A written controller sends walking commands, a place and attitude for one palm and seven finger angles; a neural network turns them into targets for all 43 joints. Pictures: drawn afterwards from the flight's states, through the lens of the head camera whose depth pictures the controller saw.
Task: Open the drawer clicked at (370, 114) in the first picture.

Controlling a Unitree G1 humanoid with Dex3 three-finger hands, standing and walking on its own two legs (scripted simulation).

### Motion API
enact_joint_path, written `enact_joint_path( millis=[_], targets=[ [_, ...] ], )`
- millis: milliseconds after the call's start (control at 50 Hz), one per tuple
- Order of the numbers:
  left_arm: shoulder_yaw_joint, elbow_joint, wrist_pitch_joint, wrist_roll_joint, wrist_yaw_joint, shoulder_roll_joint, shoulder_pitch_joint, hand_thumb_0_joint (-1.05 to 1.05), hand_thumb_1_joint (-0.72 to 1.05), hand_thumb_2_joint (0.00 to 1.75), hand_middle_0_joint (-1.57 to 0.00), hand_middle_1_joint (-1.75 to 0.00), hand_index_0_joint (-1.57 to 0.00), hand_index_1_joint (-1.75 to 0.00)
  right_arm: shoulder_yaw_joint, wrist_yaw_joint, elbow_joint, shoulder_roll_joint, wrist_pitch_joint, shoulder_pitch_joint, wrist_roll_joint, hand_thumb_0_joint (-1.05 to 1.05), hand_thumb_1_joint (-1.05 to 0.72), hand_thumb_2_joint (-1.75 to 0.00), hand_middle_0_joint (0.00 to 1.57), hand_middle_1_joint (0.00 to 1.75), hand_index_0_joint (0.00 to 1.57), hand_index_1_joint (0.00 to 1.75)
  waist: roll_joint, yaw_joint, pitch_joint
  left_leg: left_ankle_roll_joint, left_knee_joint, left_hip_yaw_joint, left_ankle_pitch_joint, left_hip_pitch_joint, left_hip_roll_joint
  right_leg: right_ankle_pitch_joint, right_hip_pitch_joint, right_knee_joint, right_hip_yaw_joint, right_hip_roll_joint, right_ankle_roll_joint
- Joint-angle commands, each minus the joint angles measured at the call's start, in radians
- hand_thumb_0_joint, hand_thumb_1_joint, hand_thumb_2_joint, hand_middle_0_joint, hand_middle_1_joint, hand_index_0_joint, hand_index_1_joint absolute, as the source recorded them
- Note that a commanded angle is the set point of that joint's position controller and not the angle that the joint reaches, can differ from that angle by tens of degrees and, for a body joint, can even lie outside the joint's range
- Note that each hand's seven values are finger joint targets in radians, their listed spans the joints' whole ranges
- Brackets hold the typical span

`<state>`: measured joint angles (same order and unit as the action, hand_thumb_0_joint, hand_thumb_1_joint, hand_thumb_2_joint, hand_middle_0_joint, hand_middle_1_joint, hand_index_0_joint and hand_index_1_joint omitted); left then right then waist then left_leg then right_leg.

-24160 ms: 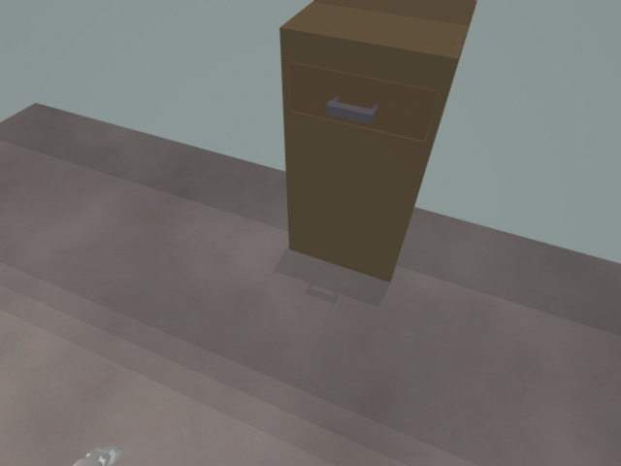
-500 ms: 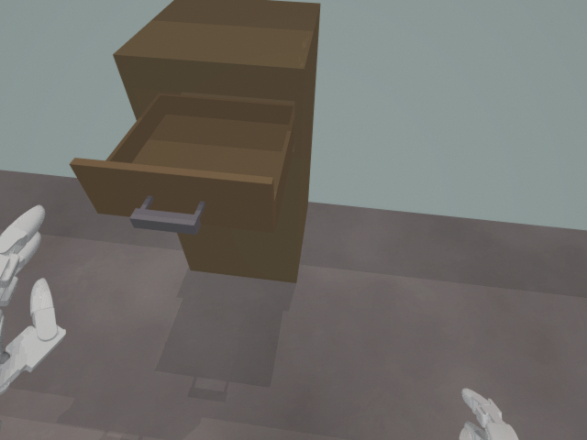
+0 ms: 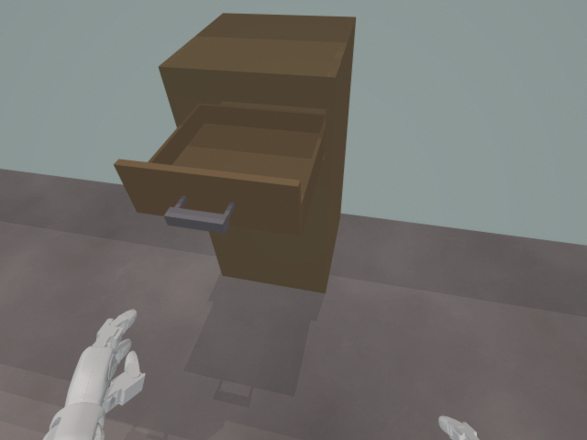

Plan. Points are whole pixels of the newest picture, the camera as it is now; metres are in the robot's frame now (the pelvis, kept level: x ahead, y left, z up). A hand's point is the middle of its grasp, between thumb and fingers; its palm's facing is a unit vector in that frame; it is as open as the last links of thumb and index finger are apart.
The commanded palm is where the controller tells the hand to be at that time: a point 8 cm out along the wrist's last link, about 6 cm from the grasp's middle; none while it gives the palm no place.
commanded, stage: let the arm hang, fingers relaxed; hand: left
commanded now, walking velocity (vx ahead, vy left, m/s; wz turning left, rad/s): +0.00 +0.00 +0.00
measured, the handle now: (201, 212) +0.55 +0.23 -0.02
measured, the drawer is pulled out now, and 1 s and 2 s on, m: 0.29 0.29 0.29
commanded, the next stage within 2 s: look to check the result in 0.96 s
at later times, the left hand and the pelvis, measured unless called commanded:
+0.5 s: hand out of the picture -0.03 +0.19 -0.15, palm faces -0.01 -0.97 -0.23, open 7.3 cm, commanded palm none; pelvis +0.00 +0.00 +0.02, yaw -3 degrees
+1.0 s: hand out of the picture +0.00 +0.17 -0.15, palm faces +0.00 -0.98 -0.19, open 7.3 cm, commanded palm none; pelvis +0.00 +0.00 +0.02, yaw -3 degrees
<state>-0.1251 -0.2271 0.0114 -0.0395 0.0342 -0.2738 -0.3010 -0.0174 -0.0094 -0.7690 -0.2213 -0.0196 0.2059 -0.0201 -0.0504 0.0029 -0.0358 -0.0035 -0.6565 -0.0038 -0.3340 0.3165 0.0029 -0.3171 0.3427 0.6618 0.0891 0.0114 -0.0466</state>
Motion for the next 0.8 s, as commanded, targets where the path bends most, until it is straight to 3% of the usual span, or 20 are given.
enact_joint_path(
  millis=[0,20,40,60,100,120,140,160,200,220,240,400,460,540,620,720,780],
  targets=[
    [0.043,-0.261,-0.022,0.008,-0.014,-0.070,0.007,0.00,0.90,0.90,-0.20,-0.30,-0.20,-0.30,-0.029,0.013,0.024,-0.080,0.011,0.055,-0.004,0.00,-0.90,-0.90,0.20,0.30,0.20,0.30,0.193,0.019,0.025,0.036,0.113,-0.029,0.221,-0.075,-0.035,0.348,-0.068,-0.199,-0.186,0.142,-0.040],
    [0.048,-0.320,-0.028,0.012,-0.014,-0.068,0.023,0.00,0.90,0.90,-0.20,-0.30,-0.20,-0.30,-0.022,0.014,0.001,-0.085,0.011,0.054,-0.004,0.00,-0.90,-0.90,0.20,0.30,0.20,0.30,0.046,0.015,0.038,0.047,0.166,-0.071,0.293,-0.094,-0.074,0.238,-0.048,-0.175,-0.155,0.093,-0.016],
    [0.056,-0.383,-0.030,0.016,-0.014,-0.055,0.032,0.00,0.90,0.90,-0.20,-0.30,-0.20,-0.30,-0.013,0.019,-0.022,-0.088,0.009,0.043,-0.007,0.00,-0.90,-0.90,0.20,0.30,0.20,0.30,-0.063,0.002,0.058,0.067,0.220,-0.114,0.317,-0.061,-0.118,0.152,-0.071,-0.166,-0.131,0.053,0.002],
    [0.062,-0.446,-0.029,0.020,-0.015,-0.053,0.034,0.00,0.90,0.90,-0.20,-0.30,-0.20,-0.30,-0.006,0.025,-0.041,-0.093,0.009,0.032,-0.007,0.00,-0.90,-0.90,0.20,0.30,0.20,0.30,-0.095,-0.007,0.070,0.080,0.257,-0.131,0.308,-0.025,-0.137,0.125,-0.117,-0.176,-0.118,0.034,0.007],
    [0.069,-0.560,-0.022,0.023,-0.018,-0.045,0.009,0.00,0.90,0.90,-0.20,-0.30,-0.20,-0.30,0.000,0.036,-0.083,-0.085,0.010,0.025,0.001,0.00,-0.90,-0.90,0.20,0.30,0.20,0.30,-0.071,-0.022,0.054,0.065,0.268,-0.088,0.223,-0.014,-0.113,0.153,-0.191,-0.238,-0.150,0.046,-0.002],
    [0.071,-0.601,-0.019,0.023,-0.017,-0.050,0.005,0.00,0.90,0.90,-0.20,-0.30,-0.20,-0.30,0.002,0.040,-0.099,-0.077,0.011,0.044,0.005,0.00,-0.90,-0.90,0.20,0.30,0.20,0.30,-0.049,-0.017,0.048,0.055,0.266,-0.080,0.206,-0.034,-0.103,0.176,-0.202,-0.263,-0.161,0.054,-0.010],
    [0.059,-0.629,-0.018,0.020,-0.015,-0.013,-0.009,0.00,0.90,0.90,-0.20,-0.30,-0.20,-0.30,-0.002,0.044,-0.120,-0.057,0.013,0.062,-0.001,0.00,-0.90,-0.90,0.20,0.30,0.20,0.30,-0.102,-0.016,0.026,0.049,0.271,-0.062,0.156,-0.049,-0.096,0.160,-0.210,-0.288,-0.161,0.062,-0.016],
    [0.062,-0.659,-0.017,0.024,-0.015,-0.020,-0.014,0.00,0.90,0.90,-0.20,-0.30,-0.20,-0.30,-0.001,0.044,-0.137,-0.046,0.014,0.080,0.000,0.00,-0.90,-0.90,0.20,0.30,0.20,0.30,-0.132,-0.014,0.007,0.048,0.278,-0.056,0.136,-0.065,-0.091,0.158,-0.220,-0.296,-0.161,0.066,-0.019],
    [0.071,-0.709,-0.013,0.027,-0.015,-0.020,-0.010,0.00,0.90,0.90,-0.20,-0.30,-0.20,-0.30,0.000,0.046,-0.171,-0.034,0.017,0.113,0.003,0.00,-0.90,-0.90,0.20,0.30,0.20,0.30,-0.095,-0.009,0.024,0.044,0.287,-0.050,0.123,-0.070,-0.090,0.153,-0.215,-0.315,-0.163,0.068,-0.023],
    [0.074,-0.731,-0.011,0.027,-0.014,-0.016,-0.014,0.00,0.90,0.90,-0.20,-0.30,-0.20,-0.30,-0.002,0.047,-0.183,-0.033,0.019,0.126,0.007,0.00,-0.90,-0.90,0.20,0.30,0.20,0.30,-0.031,-0.007,0.035,0.044,0.286,-0.053,0.139,-0.090,-0.099,0.164,-0.201,-0.327,-0.160,0.067,-0.022],
    [0.080,-0.753,-0.012,0.028,-0.014,-0.012,-0.009,0.00,0.90,0.90,-0.20,-0.30,-0.20,-0.30,-0.002,0.048,-0.202,-0.032,0.021,0.144,0.008,0.00,-0.90,-0.90,0.20,0.30,0.20,0.30,-0.005,-0.003,0.048,0.045,0.294,-0.053,0.124,-0.089,-0.099,0.142,-0.196,-0.341,-0.157,0.071,-0.020],
    [0.097,-0.864,-0.011,0.032,-0.004,0.013,-0.043,0.00,0.90,0.90,-0.20,-0.30,-0.20,-0.30,0.002,0.051,-0.295,0.000,0.026,0.211,0.010,0.00,-0.90,-0.90,0.20,0.30,0.20,0.30,0.063,0.001,0.132,0.044,0.320,-0.039,0.097,-0.099,-0.094,0.062,-0.139,-0.375,-0.165,0.070,-0.017],
    [0.099,-0.880,-0.012,0.031,-0.001,0.021,-0.056,0.00,0.90,0.90,-0.20,-0.30,-0.20,-0.30,0.001,0.051,-0.314,0.014,0.027,0.225,0.008,0.00,-0.90,-0.90,0.20,0.30,0.20,0.30,0.055,0.003,0.144,0.044,0.329,-0.037,0.071,-0.101,-0.093,0.033,-0.118,-0.376,-0.167,0.065,-0.014],
    [0.098,-0.890,-0.007,0.030,0.004,0.035,-0.067,0.00,0.90,0.90,-0.20,-0.30,-0.20,-0.30,0.001,0.052,-0.328,0.029,0.021,0.232,0.009,0.00,-0.90,-0.90,0.20,0.30,0.20,0.30,0.057,0.000,0.118,0.046,0.327,-0.035,0.106,-0.114,-0.098,0.083,-0.134,-0.359,-0.160,0.066,-0.013],
    [0.097,-0.893,-0.006,0.027,0.007,0.047,-0.068,0.00,0.90,0.90,-0.20,-0.30,-0.20,-0.30,-0.001,0.052,-0.335,0.040,0.021,0.228,0.011,0.00,-0.90,-0.90,0.20,0.30,0.20,0.30,0.061,0.000,0.157,0.042,0.328,-0.032,0.094,-0.104,-0.095,0.072,-0.105,-0.358,-0.162,0.062,-0.012],
    [0.093,-0.890,-0.005,0.026,0.009,0.056,-0.065,0.00,0.90,0.90,-0.20,-0.30,-0.20,-0.30,-0.003,0.054,-0.337,0.056,0.018,0.229,0.010,0.00,-0.90,-0.90,0.20,0.30,0.20,0.30,0.015,-0.001,0.163,0.040,0.330,-0.032,0.097,-0.098,-0.094,0.090,-0.105,-0.350,-0.161,0.061,-0.013],
    [0.090,-0.889,-0.005,0.027,0.006,0.057,-0.059,0.00,0.90,0.90,-0.20,-0.30,-0.20,-0.30,-0.002,0.055,-0.338,0.061,0.017,0.233,0.008,0.00,-0.90,-0.90,0.20,0.30,0.20,0.30,0.020,0.000,0.161,0.041,0.332,-0.031,0.098,-0.087,-0.092,0.097,-0.121,-0.350,-0.160,0.065,-0.012]
  ],
)
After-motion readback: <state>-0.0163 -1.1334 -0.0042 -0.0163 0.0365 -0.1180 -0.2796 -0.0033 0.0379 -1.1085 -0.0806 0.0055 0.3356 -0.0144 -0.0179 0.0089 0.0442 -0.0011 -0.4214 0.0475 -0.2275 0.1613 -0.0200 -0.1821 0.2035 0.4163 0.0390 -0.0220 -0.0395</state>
